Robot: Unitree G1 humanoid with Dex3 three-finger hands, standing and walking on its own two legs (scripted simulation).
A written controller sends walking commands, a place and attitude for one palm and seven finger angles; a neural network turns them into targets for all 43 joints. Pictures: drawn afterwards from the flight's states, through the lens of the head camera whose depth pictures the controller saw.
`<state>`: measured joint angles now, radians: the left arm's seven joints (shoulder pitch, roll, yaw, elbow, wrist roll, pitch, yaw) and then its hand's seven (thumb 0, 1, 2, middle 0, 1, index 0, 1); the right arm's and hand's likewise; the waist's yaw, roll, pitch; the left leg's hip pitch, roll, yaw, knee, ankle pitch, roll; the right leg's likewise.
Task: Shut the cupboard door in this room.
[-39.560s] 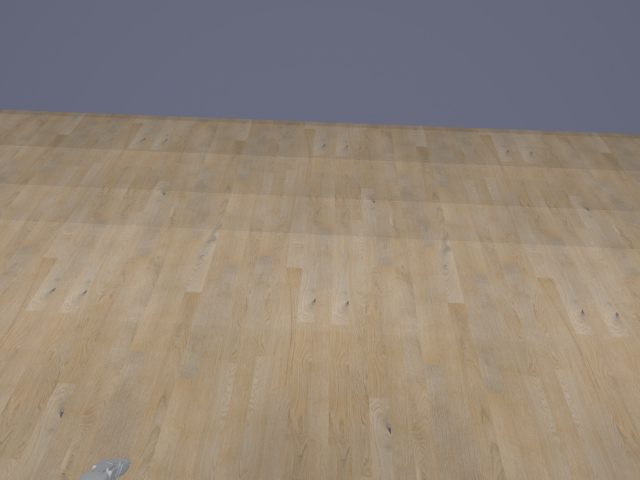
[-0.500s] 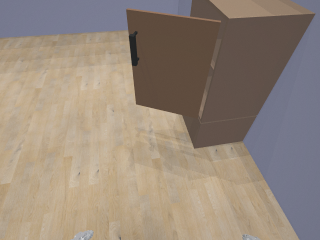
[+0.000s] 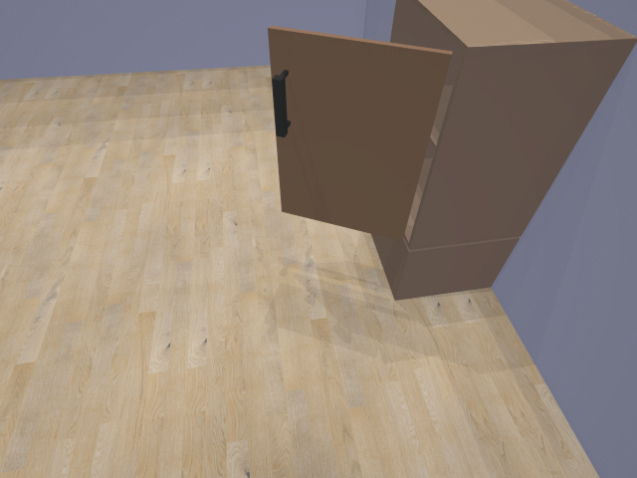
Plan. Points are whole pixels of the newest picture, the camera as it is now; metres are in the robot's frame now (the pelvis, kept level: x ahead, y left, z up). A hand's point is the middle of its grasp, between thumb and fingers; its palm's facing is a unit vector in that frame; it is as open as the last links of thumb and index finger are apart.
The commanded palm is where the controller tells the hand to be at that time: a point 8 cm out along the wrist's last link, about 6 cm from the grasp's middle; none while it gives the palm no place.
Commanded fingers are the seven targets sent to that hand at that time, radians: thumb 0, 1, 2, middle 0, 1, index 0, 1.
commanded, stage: let the arm hang, fingers relaxed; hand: left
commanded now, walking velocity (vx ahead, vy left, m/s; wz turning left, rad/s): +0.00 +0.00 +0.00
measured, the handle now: (283, 103) +0.97 +0.15 -0.02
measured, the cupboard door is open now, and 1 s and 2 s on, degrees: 62 62 62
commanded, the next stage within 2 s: look to check the result in 0.34 s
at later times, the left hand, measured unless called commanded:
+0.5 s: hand out of the picture -0.03 +0.16 -0.18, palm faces +0.04 -0.98 -0.18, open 7.3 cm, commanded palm none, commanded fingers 0.00 0.90 0.90 -0.20 -0.30 -0.20 -0.30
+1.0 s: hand out of the picture +0.00 +0.14 -0.18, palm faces +0.04 -0.99 -0.16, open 7.3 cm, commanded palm none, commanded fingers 0.00 0.90 0.90 -0.20 -0.30 -0.20 -0.30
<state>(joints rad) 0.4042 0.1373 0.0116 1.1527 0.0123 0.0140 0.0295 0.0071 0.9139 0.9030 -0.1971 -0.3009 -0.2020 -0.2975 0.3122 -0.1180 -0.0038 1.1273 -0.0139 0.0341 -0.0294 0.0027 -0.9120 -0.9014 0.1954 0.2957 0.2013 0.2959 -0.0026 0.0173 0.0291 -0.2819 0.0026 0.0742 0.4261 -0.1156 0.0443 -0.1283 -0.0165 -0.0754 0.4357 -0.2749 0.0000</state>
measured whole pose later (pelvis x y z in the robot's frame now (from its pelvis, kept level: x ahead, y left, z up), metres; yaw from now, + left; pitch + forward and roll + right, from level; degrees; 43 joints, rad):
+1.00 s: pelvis +0.02 -0.02 +0.00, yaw +0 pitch -2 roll +0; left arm 0.32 0.12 0.01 1.13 0.01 0.00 0.03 0.01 0.91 0.90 -0.20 -0.30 -0.20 -0.30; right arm 0.28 -0.13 0.00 1.14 -0.01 0.02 -0.04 0.00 -0.92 -0.90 0.19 0.30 0.20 0.30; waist -0.01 0.00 0.04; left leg -0.24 0.02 0.07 0.41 -0.14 0.02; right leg -0.08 0.00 -0.07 0.40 -0.29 -0.02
